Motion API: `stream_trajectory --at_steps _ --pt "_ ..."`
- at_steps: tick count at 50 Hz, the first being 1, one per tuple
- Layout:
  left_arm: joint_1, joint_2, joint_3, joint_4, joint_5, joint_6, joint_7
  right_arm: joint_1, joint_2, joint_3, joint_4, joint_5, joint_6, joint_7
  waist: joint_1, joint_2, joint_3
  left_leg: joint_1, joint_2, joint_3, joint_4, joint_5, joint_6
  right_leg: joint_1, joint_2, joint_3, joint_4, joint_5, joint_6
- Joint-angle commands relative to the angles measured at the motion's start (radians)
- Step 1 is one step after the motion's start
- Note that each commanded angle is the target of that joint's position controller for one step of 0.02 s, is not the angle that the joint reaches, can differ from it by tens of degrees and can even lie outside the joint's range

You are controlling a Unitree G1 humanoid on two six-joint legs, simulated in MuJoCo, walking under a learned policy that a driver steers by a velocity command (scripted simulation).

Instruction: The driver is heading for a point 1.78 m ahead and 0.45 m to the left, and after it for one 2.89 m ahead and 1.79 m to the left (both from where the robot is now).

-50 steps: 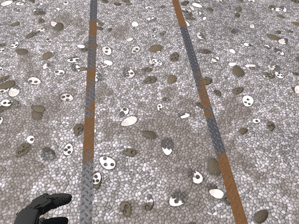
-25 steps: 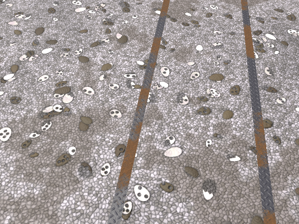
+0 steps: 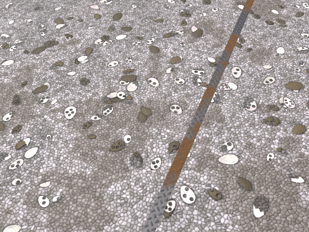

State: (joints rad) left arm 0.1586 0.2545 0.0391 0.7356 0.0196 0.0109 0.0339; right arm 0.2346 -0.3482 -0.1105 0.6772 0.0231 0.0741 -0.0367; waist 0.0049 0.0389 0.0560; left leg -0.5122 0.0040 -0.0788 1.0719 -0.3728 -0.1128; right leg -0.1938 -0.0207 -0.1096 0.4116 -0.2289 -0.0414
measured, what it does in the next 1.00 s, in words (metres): steps on the spot, turning left: left foot, then right foot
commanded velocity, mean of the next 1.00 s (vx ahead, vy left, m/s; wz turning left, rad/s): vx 0.00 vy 0.00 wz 0.43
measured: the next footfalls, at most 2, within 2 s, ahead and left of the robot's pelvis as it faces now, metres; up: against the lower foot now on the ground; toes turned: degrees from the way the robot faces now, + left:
left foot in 0.24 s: +0.03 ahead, +0.16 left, +0.00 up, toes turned +11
right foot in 0.72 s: +0.10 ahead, -0.06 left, +0.00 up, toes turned +27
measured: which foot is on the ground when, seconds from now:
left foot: up 0.00-0.22, down 0.24-0.72, up 0.74-0.98, down 1.00-1.00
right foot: down 0.00-0.24, up 0.26-0.70, down 0.72-1.00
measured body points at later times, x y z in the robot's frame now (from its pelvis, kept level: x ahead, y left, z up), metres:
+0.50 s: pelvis +0.00 +0.06 +0.00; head +0.03 +0.10 +0.45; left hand +0.06 +0.39 -0.12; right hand +0.23 -0.17 -0.07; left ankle -0.01 +0.15 -0.74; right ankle +0.05 -0.10 -0.68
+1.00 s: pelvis +0.01 +0.04 -0.01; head +0.04 +0.04 +0.44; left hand +0.02 +0.33 -0.11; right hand +0.26 -0.15 -0.11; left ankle -0.07 +0.16 -0.74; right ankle +0.07 -0.07 -0.74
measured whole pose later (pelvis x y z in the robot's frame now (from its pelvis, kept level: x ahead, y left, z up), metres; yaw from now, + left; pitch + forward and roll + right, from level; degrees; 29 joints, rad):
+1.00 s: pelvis +0.01 +0.04 -0.01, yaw +23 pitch +0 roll +0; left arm 0.17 0.25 0.04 0.74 -0.02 0.01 0.00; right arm 0.17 -0.29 -0.06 0.69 0.00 0.04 -0.03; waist 0.02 0.02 0.05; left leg -0.20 0.00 -0.09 0.49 -0.28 -0.08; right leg -0.26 0.01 0.06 0.50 -0.25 0.01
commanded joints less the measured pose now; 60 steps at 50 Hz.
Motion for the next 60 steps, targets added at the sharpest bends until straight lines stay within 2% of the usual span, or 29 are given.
stream_trajectory --at_steps 1,8,10,11,12,13,14,15,17,20,29,33,35,36,37,38,39,40,42,44,45,48,50,51,52,54,56,57,60 --pt "-0.001 0.201 0.058 -0.053 -0.003 0.0 0.005 -0.087 -0.046 0.003 -0.122 -0.004 -0.018 0.013 0.046 -0.172 -0.089 -0.093 0.05 0.03 -0.108 -0.003 -0.011 0.205 -0.28 0.177 -0.123 0.349 -0.199" --pt "-0.023 0.247 0.084 -0.042 -0.032 0.003 -0.024 -0.086 -0.048 0.005 -0.157 -0.002 -0.006 0.044 0.031 -0.192 -0.101 0.106 0.045 0.13 -0.379 0.003 0.061 0.158 -0.318 0.091 -0.068 0.435 -0.175" --pt "-0.046 0.246 0.086 -0.036 -0.053 0.001 -0.026 -0.04 -0.05 -0.003 -0.147 -0.002 -0.001 0.054 -0.013 -0.183 -0.111 0.223 0.022 0.157 -0.569 0.135 0.112 0.125 -0.303 0.046 0.014 0.404 -0.117" --pt "-0.003 0.215 0.079 -0.014 -0.056 -0.002 -0.028 0.001 -0.08 -0.017 -0.133 -0.007 -0.001 0.047 -0.025 -0.133 -0.127 0.341 0.004 0.133 -0.669 0.26 0.149 0.059 -0.264 0.001 0.102 0.318 -0.055" --pt "0.021 0.165 0.065 -0.016 -0.025 -0.007 -0.033 0.059 -0.176 -0.047 -0.129 -0.006 -0.004 0.031 -0.03 0.066 -0.157 0.538 0.137 -0.075 -0.706 0.588 0.216 -0.143 -0.172 -0.078 0.332 0.071 0.035" --pt "-0.023 0.121 0.043 -0.079 0.019 -0.009 -0.03 0.051 -0.262 -0.055 -0.159 -0.025 -0.019 0.023 -0.019 0.284 -0.162 0.602 0.383 -0.424 -0.687 0.824 0.426 -0.434 -0.019 -0.052 0.589 -0.447 0.121" --pt "-0.093 0.175 0.062 -0.086 0.002 -0.008 -0.022 0.063 -0.206 -0.042 -0.156 -0.044 -0.046 0.036 -0.088 0.145 -0.222 0.544 0.396 -0.416 -0.716 0.74 0.502 -0.453 -0.008 0.116 0.76 -0.471 0.124" --pt "-0.101 0.191 0.069 -0.087 -0.023 -0.004 -0.019 0.017 -0.179 -0.028 -0.145 -0.041 -0.065 0.037 -0.055 0.115 -0.17 0.494 0.336 -0.318 -0.729 0.651 0.449 -0.465 -0.027 0.148 0.794 -0.387 0.109" --pt "-0.073 0.202 0.078 -0.063 -0.014 0.001 -0.006 -0.086 -0.13 -0.013 -0.15 -0.011 -0.071 0.028 -0.009 0.076 -0.117 0.434 0.24 -0.229 -0.732 0.528 0.351 -0.466 -0.043 0.17 0.73 -0.235 0.103" --pt "-0.028 0.184 0.077 -0.05 -0.011 -0.002 -0.009 -0.104 -0.125 -0.003 -0.157 -0.02 -0.066 0.018 0.015 0.084 -0.149 0.382 0.198 -0.201 -0.736 0.559 0.349 -0.38 -0.005 0.16 0.712 -0.131 0.123" --pt "-0.079 0.154 0.064 -0.08 -0.023 -0.017 -0.018 -0.085 -0.16 -0.014 -0.144 -0.018 -0.051 0.015 -0.026 0.118 -0.122 0.332 0.168 -0.348 -0.709 0.337 0.35 -0.265 0.042 0.196 0.345 -0.142 0.126" --pt "-0.037 0.15 0.063 -0.077 -0.029 -0.032 -0.036 -0.106 -0.135 0.0 -0.138 -0.014 -0.043 0.02 -0.017 0.124 -0.155 0.349 0.162 -0.389 -0.643 0.449 0.33 -0.16 0.041 0.176 0.2 -0.118 0.099" --pt "0.009 0.137 0.06 -0.067 -0.02 -0.041 -0.043 -0.117 -0.107 0.013 -0.133 -0.005 -0.038 0.015 0.021 0.103 -0.157 0.302 0.114 -0.369 -0.6 0.406 0.271 -0.016 0.025 0.164 -0.027 0.087 0.065" --pt "0.019 0.181 0.065 -0.076 -0.001 -0.042 -0.039 -0.076 -0.069 0.026 -0.126 -0.018 -0.042 0.013 0.002 0.011 -0.174 0.233 0.06 -0.311 -0.526 0.25 0.21 0.081 -0.097 0.268 -0.064 0.212 0.023" --pt "-0.034 0.254 0.074 -0.089 0.013 -0.035 -0.033 -0.014 -0.04 0.033 -0.124 -0.029 -0.051 0.014 -0.072 -0.214 -0.14 0.109 -0.089 -0.143 -0.395 -0.041 0.146 0.106 -0.252 0.446 -0.075 0.413 -0.094" --pt "-0.024 0.2 0.06 -0.085 0.024 -0.039 -0.033 -0.055 -0.096 0.017 -0.128 -0.034 -0.057 0.008 -0.027 -0.28 -0.133 0.092 -0.087 -0.09 -0.25 -0.245 0.094 0.025 -0.359 0.568 -0.109 0.408 -0.241" --pt "-0.036 0.179 0.052 -0.09 0.015 -0.043 -0.032 -0.064 -0.15 -0.004 -0.118 -0.025 -0.056 0.004 -0.012 -0.228 -0.106 0.072 -0.068 -0.094 -0.107 -0.253 0.068 0.018 -0.344 0.545 -0.113 0.378 -0.26" --pt "-0.044 0.181 0.053 -0.085 0.001 -0.043 -0.027 -0.063 -0.146 -0.01 -0.101 -0.018 -0.051 0.002 -0.015 -0.193 -0.097 0.041 -0.069 -0.096 -0.035 -0.221 0.052 0.033 -0.298 0.489 -0.1 0.345 -0.226" --pt "-0.065 0.162 0.044 -0.079 -0.02 -0.044 -0.023 -0.048 -0.094 -0.001 -0.078 -0.018 -0.036 -0.001 -0.019 -0.167 -0.079 0.023 -0.054 -0.11 -0.023 -0.158 0.024 0.056 -0.244 0.404 -0.073 0.358 -0.178" --pt "-0.08 0.118 0.025 -0.066 -0.018 -0.036 -0.029 -0.045 -0.001 0.032 -0.067 -0.029 -0.036 0.006 -0.033 -0.182 -0.096 0.131 -0.013 -0.035 -0.222 -0.12 0.006 0.038 -0.168 0.32 -0.061 0.398 -0.142" --pt "-0.073 0.123 0.028 -0.061 -0.02 -0.029 -0.032 -0.071 0.028 0.044 -0.069 -0.031 -0.042 0.009 -0.014 -0.213 -0.098 0.179 -0.01 0.002 -0.34 -0.109 0.002 0.043 -0.141 0.304 -0.048 0.423 -0.132" --pt "-0.016 0.198 0.05 -0.053 -0.04 -0.005 -0.03 -0.062 -0.02 0.025 -0.045 -0.013 -0.051 0.009 -0.001 -0.231 -0.104 0.279 -0.05 0.059 -0.64 0.095 0.02 0.073 -0.138 0.362 -0.009 0.443 -0.138" --pt "0.009 0.21 0.054 -0.055 -0.05 -0.01 -0.027 -0.035 -0.079 0.01 -0.038 -0.02 -0.055 0.003 0.0 -0.185 -0.122 0.41 -0.008 0.016 -0.719 0.255 0.074 -0.002 -0.136 0.401 -0.006 0.351 -0.089" --pt "-0.003 0.185 0.046 -0.067 -0.035 -0.021 -0.032 -0.008 -0.118 0.001 -0.044 -0.03 -0.053 -0.007 -0.005 -0.109 -0.149 0.497 0.081 -0.037 -0.672 0.408 0.111 -0.087 -0.104 0.37 0.044 0.267 -0.047" --pt "-0.005 0.136 0.036 -0.084 -0.038 -0.03 -0.035 -0.007 -0.167 -0.018 -0.019 -0.035 -0.046 -0.007 0.024 0.093 -0.146 0.473 0.134 -0.08 -0.651 0.385 0.184 -0.157 0.003 0.233 0.11 0.074 0.007" --pt "-0.04 0.159 0.042 -0.086 -0.037 -0.026 -0.035 -0.037 -0.107 -0.007 -0.037 -0.043 -0.047 -0.002 -0.013 0.149 -0.094 0.42 0.238 -0.183 -0.719 0.346 0.28 -0.229 0.043 0.151 0.266 -0.113 0.056" --pt "-0.033 0.166 0.054 -0.093 -0.039 -0.008 -0.034 -0.058 -0.096 -0.001 -0.048 -0.042 -0.061 -0.009 -0.024 0.177 -0.069 0.417 0.323 -0.229 -0.721 0.513 0.339 -0.307 0.022 0.145 0.48 -0.328 0.065" --pt "-0.027 0.16 0.058 -0.097 -0.041 0.002 -0.036 -0.054 -0.097 0.0 -0.045 -0.039 -0.071 -0.012 -0.021 0.15 -0.063 0.427 0.35 -0.222 -0.713 0.604 0.356 -0.344 0.0 0.161 0.556 -0.38 0.069" --pt "-0.018 0.128 0.049 -0.104 -0.043 0.02 -0.046 -0.101 -0.116 -0.009 -0.038 -0.022 -0.074 -0.011 -0.01 0.11 -0.068 0.418 0.303 -0.099 -0.689 0.661 0.32 -0.304 -0.024 0.123 0.496 -0.292 0.085"
Over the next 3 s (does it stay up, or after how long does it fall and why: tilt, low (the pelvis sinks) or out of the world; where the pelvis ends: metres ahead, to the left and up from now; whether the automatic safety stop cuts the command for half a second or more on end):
stays up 0.53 0.20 0.00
